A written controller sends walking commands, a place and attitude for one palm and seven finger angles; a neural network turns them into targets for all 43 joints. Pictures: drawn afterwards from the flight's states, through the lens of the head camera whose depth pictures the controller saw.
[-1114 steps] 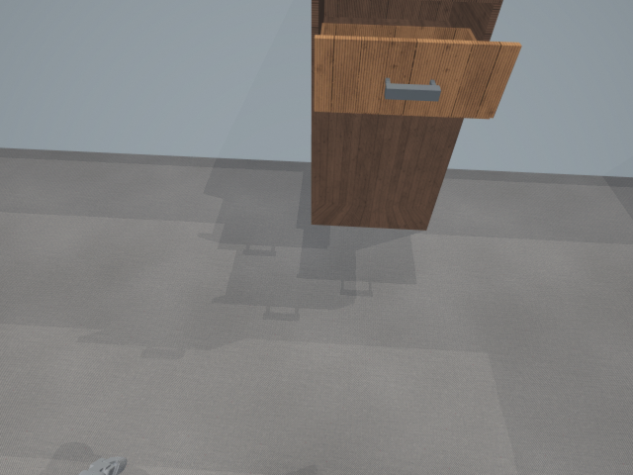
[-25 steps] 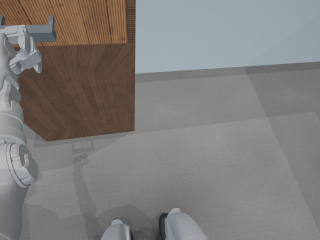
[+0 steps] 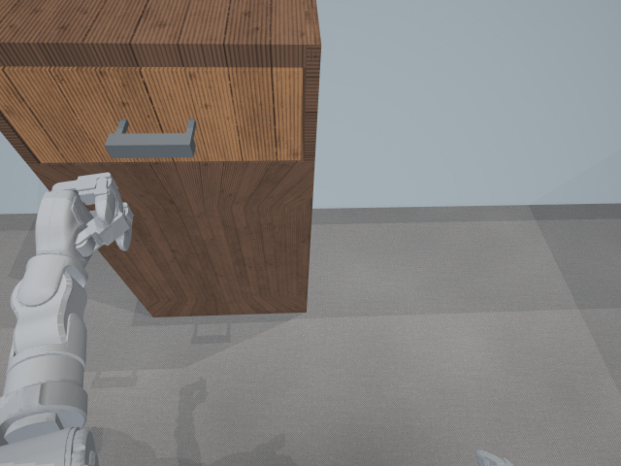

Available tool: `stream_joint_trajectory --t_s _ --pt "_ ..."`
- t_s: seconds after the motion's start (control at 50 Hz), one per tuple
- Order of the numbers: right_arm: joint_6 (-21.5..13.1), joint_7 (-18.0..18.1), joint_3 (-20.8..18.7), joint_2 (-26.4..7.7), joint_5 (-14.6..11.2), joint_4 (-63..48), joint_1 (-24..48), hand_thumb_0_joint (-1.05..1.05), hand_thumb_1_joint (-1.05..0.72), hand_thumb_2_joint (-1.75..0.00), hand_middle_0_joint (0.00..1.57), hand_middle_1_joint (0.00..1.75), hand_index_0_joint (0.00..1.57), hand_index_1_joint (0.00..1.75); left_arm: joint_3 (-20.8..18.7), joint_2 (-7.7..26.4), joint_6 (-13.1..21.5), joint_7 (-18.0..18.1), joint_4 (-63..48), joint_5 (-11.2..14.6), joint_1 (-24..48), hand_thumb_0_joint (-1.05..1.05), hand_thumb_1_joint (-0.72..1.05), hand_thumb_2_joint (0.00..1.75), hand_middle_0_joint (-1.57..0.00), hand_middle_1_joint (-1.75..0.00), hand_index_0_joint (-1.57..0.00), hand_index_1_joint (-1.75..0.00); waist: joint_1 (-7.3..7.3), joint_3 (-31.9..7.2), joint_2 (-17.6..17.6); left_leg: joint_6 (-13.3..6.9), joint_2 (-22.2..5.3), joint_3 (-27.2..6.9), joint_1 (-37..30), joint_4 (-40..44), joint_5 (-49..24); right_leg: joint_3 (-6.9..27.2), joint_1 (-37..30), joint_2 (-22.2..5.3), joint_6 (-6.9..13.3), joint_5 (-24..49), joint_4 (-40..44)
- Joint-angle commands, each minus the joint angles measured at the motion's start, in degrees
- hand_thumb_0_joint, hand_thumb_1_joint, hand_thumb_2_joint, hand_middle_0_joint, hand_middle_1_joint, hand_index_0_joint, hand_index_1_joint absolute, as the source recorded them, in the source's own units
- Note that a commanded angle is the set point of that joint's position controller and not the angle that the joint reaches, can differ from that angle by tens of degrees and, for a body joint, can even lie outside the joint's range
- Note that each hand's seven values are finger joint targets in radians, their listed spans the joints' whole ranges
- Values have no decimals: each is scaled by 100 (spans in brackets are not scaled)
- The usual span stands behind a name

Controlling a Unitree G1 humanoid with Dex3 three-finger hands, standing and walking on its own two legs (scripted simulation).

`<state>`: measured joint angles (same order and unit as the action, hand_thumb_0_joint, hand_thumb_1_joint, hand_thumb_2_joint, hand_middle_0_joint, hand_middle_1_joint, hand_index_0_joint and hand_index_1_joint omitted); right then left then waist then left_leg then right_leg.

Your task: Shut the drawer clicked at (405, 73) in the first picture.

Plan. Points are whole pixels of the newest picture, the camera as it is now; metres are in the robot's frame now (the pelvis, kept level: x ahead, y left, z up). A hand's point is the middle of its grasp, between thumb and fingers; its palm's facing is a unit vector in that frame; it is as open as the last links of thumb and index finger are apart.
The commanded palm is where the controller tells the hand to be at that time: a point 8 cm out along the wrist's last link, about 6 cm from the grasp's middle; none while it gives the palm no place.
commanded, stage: draw the hand back to the body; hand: left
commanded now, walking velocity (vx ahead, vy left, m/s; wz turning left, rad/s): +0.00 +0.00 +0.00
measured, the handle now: (154, 135) +0.58 +0.24 +0.06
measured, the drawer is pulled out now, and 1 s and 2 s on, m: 0.00 0.00 0.00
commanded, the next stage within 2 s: step back with the hand held close in 1.04 s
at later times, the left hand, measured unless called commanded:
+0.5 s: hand (51, 312) +0.25 +0.24 +0.14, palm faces +0.36 -0.89 -0.29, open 3.3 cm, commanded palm +0.20 +0.27 +0.16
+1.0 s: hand out of the picture +0.15 +0.23 +0.19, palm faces +0.44 -0.80 -0.42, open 3.3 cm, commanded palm +0.10 +0.26 +0.20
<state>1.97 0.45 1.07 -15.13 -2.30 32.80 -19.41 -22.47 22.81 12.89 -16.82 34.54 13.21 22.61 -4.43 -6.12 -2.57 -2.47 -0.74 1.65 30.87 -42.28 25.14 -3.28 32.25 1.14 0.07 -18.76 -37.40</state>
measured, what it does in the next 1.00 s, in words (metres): stands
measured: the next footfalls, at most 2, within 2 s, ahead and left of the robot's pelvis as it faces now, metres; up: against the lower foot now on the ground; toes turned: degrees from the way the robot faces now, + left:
none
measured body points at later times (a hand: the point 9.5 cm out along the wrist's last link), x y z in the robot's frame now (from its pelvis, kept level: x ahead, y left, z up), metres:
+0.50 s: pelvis -0.02 -0.01 +0.03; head -0.01 -0.03 +0.48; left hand +0.23 +0.28 +0.16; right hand +0.16 -0.23 -0.07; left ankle -0.05 +0.08 -0.72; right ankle -0.01 -0.12 -0.72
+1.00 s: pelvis -0.02 -0.02 +0.03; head -0.04 -0.05 +0.48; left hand +0.12 +0.27 +0.21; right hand +0.18 -0.23 -0.06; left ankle -0.05 +0.08 -0.72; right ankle -0.01 -0.12 -0.72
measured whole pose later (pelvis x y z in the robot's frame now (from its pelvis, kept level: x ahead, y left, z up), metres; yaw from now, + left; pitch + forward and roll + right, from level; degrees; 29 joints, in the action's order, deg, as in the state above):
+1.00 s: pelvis -0.02 -0.02 +0.03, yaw +2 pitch -5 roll -1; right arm -5.9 4.0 1.2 -13.6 -0.2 36.0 -11.1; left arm -16.7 18.3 6.2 5.8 -26.1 3.2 -30.7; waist 4.1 1.6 -5.4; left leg -1.2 0.0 0.9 3.0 -23.5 15.9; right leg -3.9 5.1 1.0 1.3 -11.7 -21.2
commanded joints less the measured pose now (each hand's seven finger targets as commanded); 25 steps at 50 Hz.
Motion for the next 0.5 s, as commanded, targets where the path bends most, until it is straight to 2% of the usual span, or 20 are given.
stream_joint_trajectory --t_s 0.0,0.02,0.04,0.06,0.08,0.1,0.14,0.16,0.18,0.2,0.22,0.24,0.28,0.3,0.36,0.42,0.46,0.48 --pt "-400 157 -281 -827 -24 -537 -158 0 -90 -90 20 30 20 30 12 1202 177 -46 -1907 225 1689 0 90 90 -140 -160 -140 -160 11 -1865 -585 230 -138 -340 -1598 429 -4003 85 -1276 8 110 2734 95" --pt "-446 171 -265 -810 -21 -528 -96 0 -90 -90 20 30 20 30 -44 1255 110 -42 -1984 225 1645 0 90 90 -140 -160 -140 -160 61 -1883 -581 266 -128 -371 -1672 485 -3997 67 -1355 -4 118 2711 113" --pt "-490 183 -261 -798 -32 -554 -21 0 -90 -90 20 30 20 30 12 1124 27 -56 -1973 263 1394 0 90 90 -140 -160 -140 -160 81 -1802 -362 264 -121 -372 -1656 533 -3879 41 -1413 -10 113 2677 155" --pt "-533 201 -246 -809 -48 -595 69 0 -90 -90 20 30 20 30 -39 1156 -40 -60 -2028 286 1171 0 90 90 -140 -160 -140 -160 152 -1714 -231 269 -117 -383 -1550 605 -3705 24 -1491 -20 119 2573 179" --pt "-575 212 -214 -801 -69 -647 188 0 -90 -90 20 30 20 30 35 1085 -103 -66 -2104 291 1092 0 90 90 -140 -160 -140 -160 172 -1566 -196 266 -100 -385 -1488 686 -3441 14 -1502 -34 125 2419 221" --pt "-612 221 -186 -792 -83 -675 285 0 -90 -90 20 30 20 30 93 1029 -144 -79 -2241 319 1068 0 90 90 -140 -160 -140 -160 174 -1447 -410 253 -75 -365 -1541 710 -3317 38 -1496 -46 152 2371 252" --pt "-701 233 -156 -761 -94 -759 458 0 -90 -90 20 30 20 30 88 1000 -249 -72 -2557 351 840 0 90 90 -140 -160 -140 -160 270 -1447 -271 266 -70 -398 -1605 825 -3140 12 -1627 -55 158 2238 300" --pt "-690 234 -216 -748 -27 -757 753 0 -90 -90 20 30 20 30 355 1426 -184 714 -3325 -453 845 0 90 90 -140 -160 -140 -160 494 -1281 -336 155 -5 -342 -1776 1030 -2956 216 -1750 -199 206 1877 666" --pt "-696 257 -204 -680 -9 -738 775 0 -90 -90 20 30 20 30 396 1024 -283 1136 -3145 -513 204 0 90 90 -140 -160 -140 -160 407 -941 -60 182 -71 -366 -1746 1221 -2621 157 -1723 -184 202 1646 789" --pt "-683 264 -180 -705 -25 -714 886 0 -90 -90 20 30 20 30 576 858 -349 1394 -3286 -581 -29 0 90 90 -140 -160 -140 -160 459 -744 34 161 -69 -366 -1665 1389 -2326 172 -1863 -160 214 1533 912" --pt "-657 284 -170 -652 -42 -685 964 0 -90 -90 20 30 20 30 595 737 -415 1601 -3287 -629 -306 0 90 90 -140 -160 -140 -160 434 -674 197 137 -78 -298 -1702 1498 -2150 182 -2040 -165 194 1513 977" --pt "-633 309 -152 -656 -42 -669 1039 0 -90 -90 20 30 20 30 508 824 -449 1761 -3431 -672 -429 0 90 90 -140 -160 -140 -160 474 -625 219 129 -70 -276 -1694 1617 -2050 188 -2220 -180 196 1507 1048" --pt "-648 340 -130 -616 -16 -634 1172 0 -90 -90 20 30 20 30 396 909 -448 1984 -3859 -764 -522 0 90 90 -140 -160 -140 -160 498 -642 71 116 -53 -238 -1872 1767 -2026 224 -2472 -208 196 1557 1178" --pt "-646 351 -109 -629 -6 -580 1229 0 -90 -90 20 30 20 30 331 1021 -456 2052 -3962 -795 -574 0 90 90 -140 -160 -140 -160 539 -509 -29 111 -50 -246 -1880 1860 -1999 244 -2537 -186 211 1491 1284" --pt "-718 372 -75 -531 29 -580 1362 0 -90 -90 20 30 20 30 494 758 -434 2189 -4495 -867 -839 0 90 90 -140 -160 -140 -160 547 -459 -316 127 -30 -218 -2258 2053 -2190 235 -2705 -185 200 1593 1444" --pt "-797 383 -70 -520 80 -549 1444 0 -90 -90 20 30 20 30 525 699 -418 2266 -4858 -905 -1229 0 90 90 -140 -160 -140 -160 583 -323 -54 110 -22 -250 -2404 2208 -2284 207 -2854 -151 186 1609 1583" --pt "-833 369 -77 -498 100 -533 1461 0 -90 -90 20 30 20 30 535 608 -419 2279 -5113 -920 -1634 0 90 90 -140 -160 -140 -160 615 -279 -237 131 -18 -240 -2548 2264 -2401 205 -2929 -152 186 1670 1649" --pt "-852 363 -83 -489 114 -540 1467 0 -90 -90 20 30 20 30 523 577 -418 2285 -5245 -925 -1850 0 90 90 -140 -160 -140 -160 624 -230 -123 140 -20 -244 -2558 2281 -2496 181 -2982 -147 182 1741 1654"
